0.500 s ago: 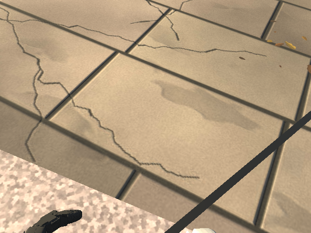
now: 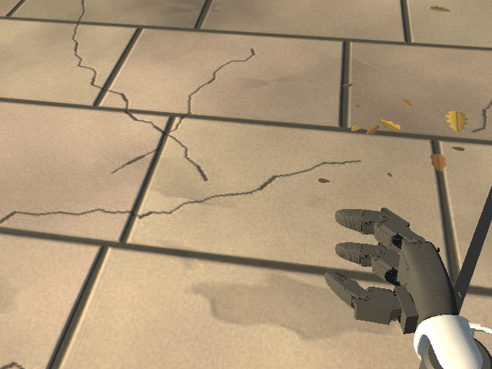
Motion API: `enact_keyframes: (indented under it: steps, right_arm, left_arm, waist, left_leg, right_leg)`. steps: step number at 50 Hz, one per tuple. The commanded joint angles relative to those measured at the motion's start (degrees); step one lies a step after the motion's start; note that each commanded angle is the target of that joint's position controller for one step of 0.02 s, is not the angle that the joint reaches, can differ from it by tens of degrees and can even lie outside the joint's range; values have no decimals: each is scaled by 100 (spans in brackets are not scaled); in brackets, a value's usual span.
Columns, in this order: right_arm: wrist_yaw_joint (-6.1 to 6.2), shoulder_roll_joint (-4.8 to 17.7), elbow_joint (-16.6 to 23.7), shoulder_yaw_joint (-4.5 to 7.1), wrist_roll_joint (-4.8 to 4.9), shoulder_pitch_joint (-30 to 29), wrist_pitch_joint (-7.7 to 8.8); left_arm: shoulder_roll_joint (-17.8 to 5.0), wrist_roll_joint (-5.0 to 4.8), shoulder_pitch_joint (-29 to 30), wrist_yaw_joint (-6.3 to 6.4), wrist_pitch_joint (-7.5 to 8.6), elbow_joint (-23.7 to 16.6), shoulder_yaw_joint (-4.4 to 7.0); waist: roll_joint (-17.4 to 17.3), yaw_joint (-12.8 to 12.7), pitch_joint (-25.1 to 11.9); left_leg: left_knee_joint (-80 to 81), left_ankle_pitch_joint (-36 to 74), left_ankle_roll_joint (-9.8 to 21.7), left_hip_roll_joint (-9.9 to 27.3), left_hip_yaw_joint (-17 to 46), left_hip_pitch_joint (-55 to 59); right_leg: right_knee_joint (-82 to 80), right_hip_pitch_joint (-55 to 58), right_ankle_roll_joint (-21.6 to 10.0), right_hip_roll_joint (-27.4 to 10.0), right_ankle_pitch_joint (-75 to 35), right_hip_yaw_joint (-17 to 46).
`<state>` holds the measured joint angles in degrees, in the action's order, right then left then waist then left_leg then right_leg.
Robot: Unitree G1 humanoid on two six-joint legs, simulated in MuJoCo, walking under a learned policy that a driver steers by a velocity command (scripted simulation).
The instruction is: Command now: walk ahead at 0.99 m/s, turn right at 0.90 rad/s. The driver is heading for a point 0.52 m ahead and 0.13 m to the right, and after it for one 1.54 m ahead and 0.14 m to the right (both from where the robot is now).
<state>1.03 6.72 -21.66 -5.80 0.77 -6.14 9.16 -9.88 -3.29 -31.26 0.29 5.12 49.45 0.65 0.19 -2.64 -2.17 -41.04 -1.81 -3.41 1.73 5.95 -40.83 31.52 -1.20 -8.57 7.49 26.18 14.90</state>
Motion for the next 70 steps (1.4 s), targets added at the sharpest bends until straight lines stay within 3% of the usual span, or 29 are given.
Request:
enact_keyframes:
  steps: [1,3,4,7,10,16,19,21,23,24,25,26,28,31,39,42,45,46,47,48,49,51,54,58,64,67,68,69,70]
  right_arm:
    - [254,2130,-889,1194,457,3711,-252]
    - [-9,1930,-1411,967,-291,4383,-256]
    - [-69,1834,-1180,1003,-442,3488,-223]
    - [-127,794,-1577,891,-116,2643,-154]
    - [-117,629,-2046,852,-44,2308,-143]
    - [89,1622,-2387,1017,-147,2825,-149]
    - [144,2103,-2525,1071,-196,3275,-221]
    - [177,2292,-2628,1083,-108,3478,-312]
    - [156,2250,-2349,1021,-60,2435,-257]
    - [32,1116,-2073,740,-197,3556,-88]
    - [-51,1606,-2139,775,349,3576,98]
    - [-26,1720,-1931,846,540,2732,62]
    - [48,1373,-1846,792,297,2287,-126]
    - [-31,1076,-2057,835,268,2858,-555]
    - [-298,939,-1545,734,94,1132,-457]
    - [-486,1254,-1333,859,162,1046,-431]
    - [-431,2163,-1796,1295,206,3602,-716]
    - [-314,2534,-2009,1527,195,4582,-871]
    - [-341,2508,-1993,1327,22,3807,-798]
    - [-354,2002,-1583,1191,-162,3508,-647]
    - [-352,1764,-1574,1194,-150,3614,-528]
    - [-418,1607,-1510,1122,-48,2929,-353]
    - [-279,1595,-1324,1097,17,2360,-342]
    - [-39,1512,-1484,1061,131,2559,-419]
    - [32,1547,-1749,1179,216,2849,-501]
    - [-58,1463,-1503,1138,-44,2296,-572]
    - [-123,693,-1341,882,-251,2534,-558]
    - [-121,636,-1068,778,410,3661,-508]
    - [-19,1235,-1344,842,449,3223,-589]
  left_arm:
    - [-1382,305,2003,4,74,-1002,385]
    - [387,620,1404,-62,156,-1573,-113]
    - [159,-150,181,-68,111,-1664,-65]
    - [-271,75,1899,-71,-283,-1943,52]
    - [-332,-76,2043,-256,-410,-2179,75]
    - [-633,158,3460,-411,-311,-2539,69]
    - [-877,96,3747,-513,-198,-2561,194]
    - [-1093,140,2955,-474,-224,-2418,367]
    - [-1826,79,179,-240,-346,-1655,821]
    - [-2022,315,641,-182,-271,-1531,589]
    - [-1616,483,345,-133,-245,-1700,589]
    - [-1453,475,360,-184,-123,-1384,582]
    - [-992,359,1332,-252,101,-1219,416]
    - [-483,408,1849,-316,244,-1003,310]
    - [-1026,406,1375,15,350,-620,379]
    - [-1569,407,1231,105,180,-567,484]
    - [-1995,387,1936,119,-73,-831,605]
    - [-1814,188,2524,47,41,-977,567]
    - [-300,342,1279,-129,303,-1230,166]
    - [-598,155,1259,-202,522,-1512,61]
    - [-1152,58,2213,-201,600,-1702,188]
    - [-997,234,2406,-96,559,-1758,156]
    - [-1110,378,2129,-17,324,-1650,247]
    - [-735,494,3469,27,251,-2107,132]
    - [-1160,102,3842,-32,357,-2290,408]
    - [-1652,27,1470,37,394,-1820,711]
    - [-1918,87,274,75,305,-1608,699]
    - [-2264,387,476,-77,346,-1524,732]
    - [-1471,374,1017,-64,290,-1800,621]
  waist:
    - [1222,2310,-1427]
    - [-2079,1346,-1247]
    - [-2768,467,-1674]
    - [214,527,413]
    - [-214,108,904]
    - [103,588,1034]
    - [-511,496,772]
    - [-1036,-173,191]
    - [-497,-1931,-721]
    - [1318,-256,-1356]
    - [1146,-760,-2821]
    - [171,-732,-1568]
    - [-556,-61,-12]
    - [35,601,498]
    - [-272,44,971]
    - [260,217,624]
    - [871,1718,-609]
    - [30,2469,-729]
    - [-2345,693,-583]
    - [-1904,731,-1933]
    - [-820,991,-947]
    - [574,324,-9]
    - [309,-84,425]
    - [-42,402,828]
    - [-712,668,416]
    - [-796,-695,-1128]
    - [528,-794,-1997]
    - [3574,32,-2446]
    - [2173,-286,-1497]
  left_leg:
    - [863,-117,-22,-34,-266,6043]
    - [351,2999,422,1445,2053,6672]
    - [2056,-457,1590,2612,4732,6680]
    - [2775,-2363,1472,1786,2685,4059]
    - [2766,-925,1018,1362,700,3073]
    - [3375,530,713,951,-1230,3443]
    - [2661,4885,388,1011,-1682,4185]
    - [1391,7021,588,1423,-1514,4236]
    - [-2588,5028,521,594,-1579,2096]
    - [-4729,-3016,699,-20,-722,138]
    - [-5371,-2653,843,-273,732,-90]
    - [-5190,-2231,745,-26,372,-561]
    - [-4340,-1513,655,579,256,-409]
    - [-3916,-1206,541,951,354,235]
    - [-621,1734,620,512,-799,299]
    - [118,1229,934,-94,-1441,625]
    - [-259,-231,1435,-534,-1373,3355]
    - [544,440,1731,-449,-934,5076]
    - [575,-715,2567,448,1756,6136]
    - [1984,-3759,3169,1204,4339,6564]
    - [2861,-4153,2672,1139,4426,5796]
    - [2816,-3198,2362,873,3699,4013]
    - [2904,-1860,2300,198,2501,2639]
    - [2816,-677,1956,-439,1422,1476]
    - [2024,-1064,1483,-205,2156,2670]
    - [-759,1001,1016,-328,1746,2642]
    - [-2822,-2347,945,-694,1245,1326]
    - [-4404,-3108,772,-770,787,-593]
    - [-4762,-2303,719,-213,544,-1061]
  right_leg:
    - [2498,-2544,466,77,-4486,97]
    - [6262,-4350,391,-34,1258,-248]
    - [6650,-5362,363,-392,353,-255]
    - [6733,-5378,310,-1225,-777,-836]
    - [5544,-5117,410,-1646,-885,-590]
    - [2575,-4500,446,-1369,-2631,-1709]
    - [1551,-3335,112,-551,-2543,-2562]
    - [1391,-1855,-209,-173,-1907,-2449]
    - [-58,2096,-767,-696,-3026,-1332]
    - [560,3377,-955,-2194,-3235,1037]
    - [-714,3455,-1687,-2957,-255,2950]
    - [-1499,2393,-1412,-2752,381,2603]
    - [-1761,192,-944,-2468,-305,1342]
    - [-2015,-1494,-492,-2076,-1271,-320]
    - [-2507,-1006,359,-1457,-3257,-2674]
    - [-1745,518,644,-1785,-6643,-2783]
    - [1443,314,566,-2023,-9191,-2653]
    - [4209,-1054,788,-1145,-7392,-2812]
    - [6528,-3921,1020,-146,503,-1798]
    - [6940,-4463,668,-122,454,-516]
    - [6270,-4745,416,-392,-57,-516]
    - [4948,-4260,372,-841,-663,-557]
    - [3887,-3603,775,-1141,-961,-561]
    - [1404,-2818,1199,-889,-2435,-1122]
    - [-492,-1889,1265,-588,-3029,-782]
    - [51,731,855,-1030,-2064,-744]
    - [263,2625,718,-1996,-666,583]
    - [-1359,3370,-375,-3418,2046,4524]
    - [-1677,2668,-279,-3081,3126,4168]
